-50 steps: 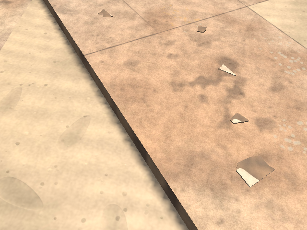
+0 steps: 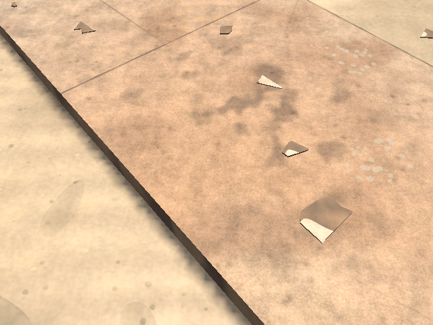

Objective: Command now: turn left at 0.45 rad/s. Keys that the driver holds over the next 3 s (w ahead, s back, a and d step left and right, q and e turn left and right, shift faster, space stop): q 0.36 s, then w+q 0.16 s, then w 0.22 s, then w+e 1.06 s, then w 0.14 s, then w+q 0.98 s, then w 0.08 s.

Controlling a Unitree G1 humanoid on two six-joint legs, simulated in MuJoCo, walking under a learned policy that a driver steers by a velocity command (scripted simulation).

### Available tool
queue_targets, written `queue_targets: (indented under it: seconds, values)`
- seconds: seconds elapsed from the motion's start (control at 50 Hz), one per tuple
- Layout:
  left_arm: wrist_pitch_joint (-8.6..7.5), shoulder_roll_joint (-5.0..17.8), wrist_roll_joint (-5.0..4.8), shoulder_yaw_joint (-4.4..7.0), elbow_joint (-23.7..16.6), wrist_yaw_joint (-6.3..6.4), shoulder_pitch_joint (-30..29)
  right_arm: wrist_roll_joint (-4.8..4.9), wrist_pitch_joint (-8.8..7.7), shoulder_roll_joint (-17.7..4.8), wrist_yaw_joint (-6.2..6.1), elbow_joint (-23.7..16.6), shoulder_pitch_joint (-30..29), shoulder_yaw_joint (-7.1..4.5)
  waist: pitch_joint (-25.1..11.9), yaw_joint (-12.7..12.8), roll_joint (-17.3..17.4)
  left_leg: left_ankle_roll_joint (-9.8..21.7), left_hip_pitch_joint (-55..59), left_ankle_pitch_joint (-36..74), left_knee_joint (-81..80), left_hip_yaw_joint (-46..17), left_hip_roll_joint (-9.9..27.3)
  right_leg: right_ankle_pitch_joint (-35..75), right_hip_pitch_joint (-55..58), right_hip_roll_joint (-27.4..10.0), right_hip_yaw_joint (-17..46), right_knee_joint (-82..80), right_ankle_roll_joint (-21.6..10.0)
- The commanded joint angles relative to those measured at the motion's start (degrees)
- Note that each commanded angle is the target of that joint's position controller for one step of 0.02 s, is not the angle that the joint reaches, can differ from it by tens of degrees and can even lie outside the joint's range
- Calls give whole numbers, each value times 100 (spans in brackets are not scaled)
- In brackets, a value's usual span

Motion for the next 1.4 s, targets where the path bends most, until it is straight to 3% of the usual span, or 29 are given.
queue_targets:
  seconds: [0.02,0.06,0.14,0.22,0.24,0.26,0.28,0.3,0.32,0.34,0.4,0.46,0.62,0.7,0.72,0.74,0.76,0.78,0.86,0.96,1.02,1.1,1.12,1.14,1.16,1.18,1.22,1.24,1.4]
  values:
    - [-125,815,48,201,-440,46,115,-32,-9,-701,34,-655,-175,-232,-468,142,-1264,-85,-1316,-1643,2211,356,130,2878,860,-2628,2458,-1372,-1641]
    - [-173,865,-41,200,-500,86,-210,33,68,-627,84,-625,-87,-249,-323,-54,-645,-159,-1507,-1380,2494,202,446,3009,856,-2391,1807,-1290,-1419]
    - [-46,1071,-78,281,-445,95,-255,56,101,-306,226,-748,-304,-99,-458,140,-1053,-198,-591,-631,1086,874,404,3256,769,-1743,481,-1124,-995]
    - [-45,1069,-277,286,-359,5,-143,43,158,-528,255,-649,211,-246,-720,-92,-979,115,683,590,-877,1336,-12,2603,627,-1686,3,-338,-579]
    - [-79,844,-228,233,-233,-38,222,15,159,-766,180,-613,460,-348,-787,-136,-402,324,1483,1479,-1435,958,14,1911,91,-1393,-403,491,-194]
    - [-83,466,102,106,-443,-45,148,0,126,-1486,68,-742,688,-506,-730,-107,1248,953,2554,3869,-1639,-1212,1450,-1074,-1749,-712,-744,2338,403]
    - [-111,534,88,85,-701,-11,-327,-261,-26,-1687,141,-852,688,-465,-1185,-316,1476,2213,2133,4406,-1773,-2677,2512,-2295,-2382,-132,282,3547,574]
    - [-85,790,-44,158,-669,16,-498,-271,-153,-1373,198,-834,618,-385,-1127,-420,770,2217,2042,3866,-1873,-2254,2276,-2020,-2439,-281,693,3989,563]
    - [-73,824,-92,168,-639,38,-508,-194,-216,-1193,176,-756,386,-320,-815,-226,616,1866,1795,3337,-1863,-1733,1917,-1484,-2475,-369,736,3864,492]
    - [-63,833,-46,192,-512,94,-421,-94,-206,-1069,125,-755,143,-295,-709,-95,306,1556,1666,2837,-1857,-1457,1609,-1017,-2438,-453,767,3591,486]
    - [-85,780,-29,186,-397,25,-191,-18,-142,-945,0,-724,51,-223,-880,75,471,1389,1320,1446,-2142,-1198,1166,-134,-1900,-314,666,3032,536]
    - [-190,640,-112,122,-472,-68,-553,-2,-180,-925,-56,-649,288,-223,-595,-122,649,1437,1348,-662,-2606,-1586,1082,131,-1959,-212,684,1842,522]
    - [-596,541,-176,36,-454,-295,-801,2,-255,-986,19,-381,634,-214,-338,-322,674,1426,931,-922,-2509,-1863,1076,176,-915,-96,520,79,302]
    - [-725,551,-174,60,-289,-285,-200,-16,-231,-755,72,-328,536,-93,-317,87,461,1113,260,-1120,-2039,-1790,728,688,541,-130,377,-924,-13]
    - [-745,688,-140,97,-207,-242,275,-36,-260,-501,76,-366,436,-6,-466,295,282,880,-224,-1147,-1451,-1530,505,476,1256,-578,801,-1022,-183]
    - [-742,1052,-42,155,-109,-193,783,-39,-317,-94,75,-487,358,113,-526,391,-613,517,-1209,-1056,-57,-605,-134,-718,1971,-1437,2160,-1549,-611]
    - [-722,1437,-4,286,72,-257,1211,48,-406,-352,22,-744,185,55,-278,422,-1508,318,-2216,-1491,1226,-12,-342,-1835,1989,-2331,4066,-2156,-1400]
    - [-727,1109,-108,192,60,-273,1107,79,-460,-761,17,-682,165,-59,142,377,-1147,261,-2731,-1367,1955,-58,0,-2184,1833,-2414,4232,-2229,-1590]
    - [-596,755,-131,25,-84,-189,880,-102,-673,-549,149,-590,-154,-36,207,280,-799,103,-2662,92,1856,312,408,-146,1631,-1537,2820,-2287,-1176]
    - [-439,892,-189,69,32,-35,1049,-78,-796,-19,267,-676,-819,154,78,394,-932,-264,-1135,1035,-80,745,72,1590,758,-961,1717,-2196,-985]
    - [-396,998,-269,123,91,-21,1252,12,-808,-215,302,-701,-1004,72,31,395,-1005,-264,-366,1530,-700,621,-47,1599,547,-1138,1944,-2060,-892]
    - [-387,904,-266,136,20,-25,1103,42,-792,-653,193,-505,-159,-182,-365,-257,-955,142,1265,1446,-1337,570,43,2230,393,-1028,1986,-1086,-491]
    - [-406,650,-182,58,-70,-52,1057,-27,-791,-862,124,-423,530,-275,-913,-625,-751,395,2405,1356,-1306,211,532,2008,-95,-700,1770,66,-299]
    - [-444,83,-126,-111,-272,-40,1408,-179,-729,-1361,72,-326,1308,-385,-1976,-711,673,959,4359,785,-1334,-1533,1897,200,-1615,-13,1116,2089,49]
    - [-478,171,-302,-129,-324,-13,1806,-202,-682,-1261,160,-192,1432,-351,-2239,-507,1876,1429,4325,-397,-2174,-3470,2540,-1525,-2507,49,1100,3371,150]
    - [-440,661,-409,21,-228,-12,1585,-139,-684,-797,179,-199,1087,-231,-1359,-449,1118,1320,3596,-972,-2352,-3002,2366,-1082,-2862,-311,1204,3951,142]
    - [-376,665,-308,40,-290,-36,947,-113,-674,-387,183,-124,550,-113,-406,-292,379,1154,2344,89,-2523,-1461,1863,-286,-2726,-663,934,3803,140]
    - [-332,595,-264,59,-312,-54,853,-158,-690,-262,181,-71,357,-84,-208,-164,461,1115,1950,587,-2680,-971,1664,-57,-2551,-801,938,3606,143]
    - [-219,160,-184,-95,-572,-237,249,-112,-760,-511,119,375,172,-196,62,-77,206,1213,1603,2346,-3132,806,1540,1298,-2303,-877,624,2247,291]
Next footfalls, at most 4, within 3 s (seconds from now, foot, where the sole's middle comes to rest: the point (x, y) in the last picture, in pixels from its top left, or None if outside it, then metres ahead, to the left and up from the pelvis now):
0.24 left None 0.03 0.16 -0.76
0.72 right None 0.16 -0.03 -0.76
1.12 left None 0.31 0.30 -0.76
1.60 right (191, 306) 0.53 0.11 -0.76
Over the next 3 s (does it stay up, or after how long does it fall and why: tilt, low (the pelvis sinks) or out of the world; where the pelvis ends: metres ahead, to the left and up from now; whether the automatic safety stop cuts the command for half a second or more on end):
stays up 1.27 0.23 0.11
